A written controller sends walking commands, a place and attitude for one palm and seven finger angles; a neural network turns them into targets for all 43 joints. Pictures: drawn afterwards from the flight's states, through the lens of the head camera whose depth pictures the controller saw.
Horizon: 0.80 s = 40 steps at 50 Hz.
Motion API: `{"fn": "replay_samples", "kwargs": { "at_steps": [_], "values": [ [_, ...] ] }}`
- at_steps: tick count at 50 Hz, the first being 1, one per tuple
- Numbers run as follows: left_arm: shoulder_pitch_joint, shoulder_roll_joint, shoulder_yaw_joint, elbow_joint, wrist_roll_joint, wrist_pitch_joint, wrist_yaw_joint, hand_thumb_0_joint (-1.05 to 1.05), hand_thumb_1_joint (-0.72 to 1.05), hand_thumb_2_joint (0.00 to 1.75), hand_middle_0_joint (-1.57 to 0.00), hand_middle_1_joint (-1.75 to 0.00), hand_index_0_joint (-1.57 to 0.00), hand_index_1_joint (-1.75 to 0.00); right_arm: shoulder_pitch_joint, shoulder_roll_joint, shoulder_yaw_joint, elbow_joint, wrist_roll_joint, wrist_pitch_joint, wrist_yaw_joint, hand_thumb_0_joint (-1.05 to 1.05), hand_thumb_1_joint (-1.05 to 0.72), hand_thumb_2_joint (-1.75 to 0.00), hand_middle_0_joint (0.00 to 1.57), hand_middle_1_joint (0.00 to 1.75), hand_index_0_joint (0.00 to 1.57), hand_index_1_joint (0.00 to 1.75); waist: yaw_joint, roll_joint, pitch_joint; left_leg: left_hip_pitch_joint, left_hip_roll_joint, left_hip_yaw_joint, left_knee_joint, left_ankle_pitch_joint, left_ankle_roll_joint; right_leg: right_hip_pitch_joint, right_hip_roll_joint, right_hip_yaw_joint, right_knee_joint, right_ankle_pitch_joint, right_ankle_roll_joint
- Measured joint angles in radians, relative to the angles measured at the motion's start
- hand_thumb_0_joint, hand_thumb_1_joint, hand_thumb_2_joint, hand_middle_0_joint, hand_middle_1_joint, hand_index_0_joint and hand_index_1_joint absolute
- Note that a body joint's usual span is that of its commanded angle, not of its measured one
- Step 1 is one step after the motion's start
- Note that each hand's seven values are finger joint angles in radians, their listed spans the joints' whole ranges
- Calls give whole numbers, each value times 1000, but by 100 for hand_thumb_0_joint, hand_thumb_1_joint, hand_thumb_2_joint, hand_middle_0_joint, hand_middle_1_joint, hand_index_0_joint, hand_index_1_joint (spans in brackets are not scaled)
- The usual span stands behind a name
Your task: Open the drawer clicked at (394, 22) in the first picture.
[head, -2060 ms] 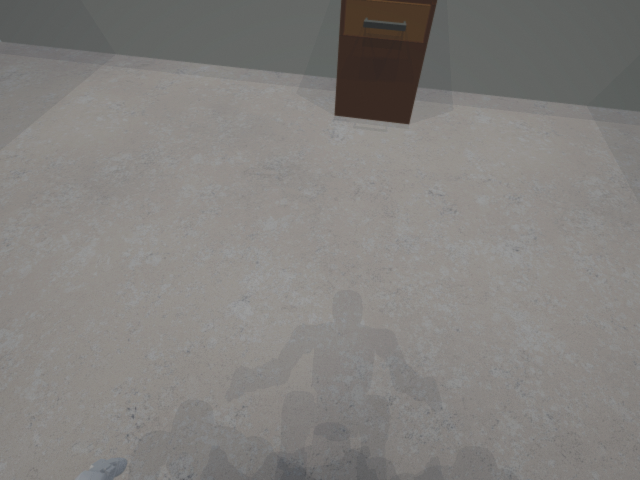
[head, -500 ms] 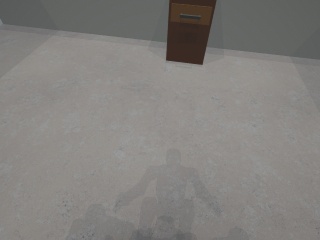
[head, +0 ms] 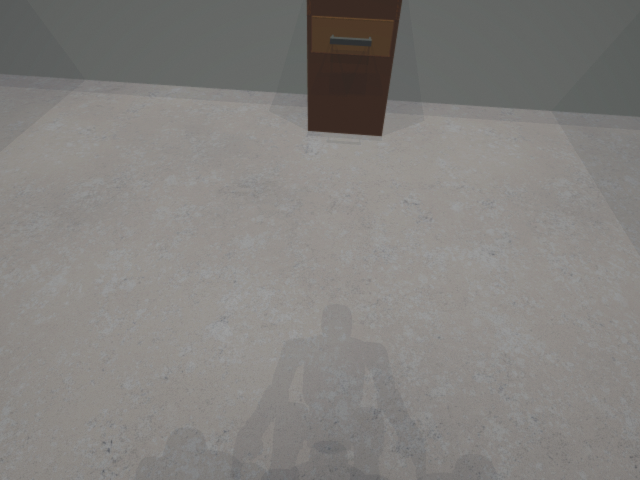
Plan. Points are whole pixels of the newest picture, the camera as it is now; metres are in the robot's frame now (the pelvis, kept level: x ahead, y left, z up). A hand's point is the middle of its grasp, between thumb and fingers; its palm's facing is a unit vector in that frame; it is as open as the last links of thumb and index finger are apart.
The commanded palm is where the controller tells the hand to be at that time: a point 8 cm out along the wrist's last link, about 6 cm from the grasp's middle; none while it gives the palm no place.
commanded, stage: walk to a spot facing it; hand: left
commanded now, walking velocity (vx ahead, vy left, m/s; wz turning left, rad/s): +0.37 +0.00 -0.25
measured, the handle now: (350, 39) +2.04 -0.02 -0.22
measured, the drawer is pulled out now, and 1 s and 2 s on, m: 0.00 0.00 0.00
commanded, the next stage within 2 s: none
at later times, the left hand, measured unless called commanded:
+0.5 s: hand (169, 441) +0.21 +0.25 -0.17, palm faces -0.08 -0.98 -0.18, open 7.4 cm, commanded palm none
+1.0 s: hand (266, 277) +0.52 +0.15 -0.16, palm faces -0.19 -0.96 -0.22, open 7.0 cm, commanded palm none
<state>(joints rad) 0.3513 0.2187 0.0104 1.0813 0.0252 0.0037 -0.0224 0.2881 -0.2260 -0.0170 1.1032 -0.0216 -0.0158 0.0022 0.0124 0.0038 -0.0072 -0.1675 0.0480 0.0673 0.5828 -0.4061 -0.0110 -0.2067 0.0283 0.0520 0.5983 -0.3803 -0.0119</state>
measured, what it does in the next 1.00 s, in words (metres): walks ahead: left foot, then right foot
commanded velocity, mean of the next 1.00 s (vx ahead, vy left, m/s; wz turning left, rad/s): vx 0.37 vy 0.00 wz -0.15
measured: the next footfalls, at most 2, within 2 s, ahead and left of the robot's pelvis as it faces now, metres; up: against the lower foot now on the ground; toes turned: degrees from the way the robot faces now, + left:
left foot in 0.28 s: +0.22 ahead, +0.15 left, +0.00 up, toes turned +4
right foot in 0.80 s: +0.43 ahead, -0.12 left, +0.00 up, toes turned -21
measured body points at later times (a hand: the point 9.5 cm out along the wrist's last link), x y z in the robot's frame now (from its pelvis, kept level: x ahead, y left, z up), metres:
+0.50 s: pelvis +0.18 +0.06 +0.01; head +0.19 +0.08 +0.46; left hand +0.21 +0.30 -0.15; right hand +0.18 -0.18 -0.13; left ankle +0.18 +0.14 -0.73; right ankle +0.14 -0.06 -0.64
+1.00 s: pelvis +0.40 -0.02 +0.01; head +0.43 -0.02 +0.46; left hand +0.53 +0.20 -0.14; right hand +0.31 -0.23 -0.15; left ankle +0.41 +0.13 -0.65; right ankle +0.39 -0.11 -0.73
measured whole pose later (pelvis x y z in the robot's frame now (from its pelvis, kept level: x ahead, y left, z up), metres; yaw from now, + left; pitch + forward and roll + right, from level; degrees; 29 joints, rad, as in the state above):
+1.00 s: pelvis +0.40 -0.02 +0.01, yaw -13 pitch +0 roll -1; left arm 0.18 0.18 0.07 1.02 0.01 -0.07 0.02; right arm 0.33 -0.14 -0.06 1.11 -0.03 -0.03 0.00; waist -0.05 0.02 0.06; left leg -0.51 0.16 0.07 1.13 -0.31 -0.02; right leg -0.25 0.00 -0.16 0.48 -0.23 -0.05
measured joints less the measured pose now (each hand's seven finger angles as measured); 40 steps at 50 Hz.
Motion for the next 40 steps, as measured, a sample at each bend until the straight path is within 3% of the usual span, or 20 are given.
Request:
{"fn": "replay_samples", "kwargs": {
  "at_steps": [2,4,6,9,13,15,17,19,22,27,32,37,40],
  "values": [
    [26,-25,5,2,0,-22,6,0,91,90,-20,-29,-20,-30,28,9,-5,13,2,5,-2,0,-91,-90,20,30,20,30,0,15,3,-53,16,-4,129,-57,7,10,13,-16,5,-28,-6],
    [56,-48,8,1,-1,-44,20,0,91,90,-20,-29,-20,-30,29,19,-6,26,-1,14,-2,0,-91,-90,20,30,20,30,18,10,14,-136,10,-2,310,-113,6,36,14,-11,-23,-29,-11],
    [93,-68,9,8,3,-53,31,0,91,90,-20,-29,-20,-30,11,27,-10,21,-1,14,0,1,-91,-90,20,30,20,29,30,-1,26,-211,7,10,399,-122,4,72,9,4,-69,-20,-14],
    [141,-87,8,38,7,-48,35,0,91,90,-20,-29,-20,-30,-37,39,-17,-13,4,8,8,1,-91,-90,20,30,20,29,35,-22,35,-293,16,24,358,-69,1,123,-5,31,-139,-10,-1],
    [172,-93,14,82,3,-35,31,0,91,90,-20,-29,-20,-30,-108,56,-21,-75,9,-24,16,1,-91,-90,20,30,20,29,28,-46,50,-296,23,35,136,94,4,179,-26,59,-164,-40,30],
    [180,-94,23,93,-3,-28,27,0,90,90,-20,-30,-20,-30,-129,57,-21,-103,5,-56,10,1,-91,-90,20,30,20,29,20,-46,56,-258,26,49,62,183,20,151,-27,65,-42,-102,22],
    [152,-83,31,98,-6,-12,25,1,90,90,-20,-29,-20,-30,-139,70,-21,-112,-2,-75,0,0,-91,-90,20,30,20,29,16,-56,63,-241,27,82,118,142,45,41,-28,44,255,-131,-8],
    [111,-62,39,86,-1,-4,25,1,91,90,-20,-29,-20,-30,-123,86,-20,-108,-5,-72,-7,0,-91,-90,20,30,20,29,14,-59,53,-191,24,109,93,98,56,-79,-38,-7,493,-81,-26],
    [30,-32,56,38,8,-5,21,1,91,90,-20,-29,-20,-30,-78,100,-34,-86,0,-77,-29,-1,-94,-90,20,30,21,30,11,-61,35,-106,8,139,-11,113,55,-224,-68,-69,609,23,-23],
    [-95,-10,73,-51,12,-5,13,0,91,90,-19,-29,-20,-30,14,78,-34,-37,-4,-78,-30,-1,-96,-90,20,30,20,30,-2,-57,12,13,-25,173,-163,129,61,-368,-112,-95,534,152,4],
    [-203,-12,68,-95,11,2,1,0,91,90,-19,-29,-19,-30,97,78,-30,11,-7,-73,-27,-1,-94,-90,20,30,20,29,-32,-41,34,122,-39,194,-245,104,46,-391,-143,-115,310,216,16],
    [-282,-25,55,-111,6,1,-4,0,91,90,-19,-29,-19,-30,164,87,-25,48,-15,-62,-22,0,-92,-90,20,30,20,29,-78,-17,75,211,-18,218,-248,29,8,-331,-123,-153,89,198,-12],
    [-302,-33,43,-122,8,-27,-6,0,91,90,-19,-29,-20,-30,207,96,-20,77,-11,-49,-16,0,-92,-90,20,30,20,29,-88,-1,90,209,31,215,-108,-67,-18,-238,-85,-186,-23,219,-49]
  ]
}}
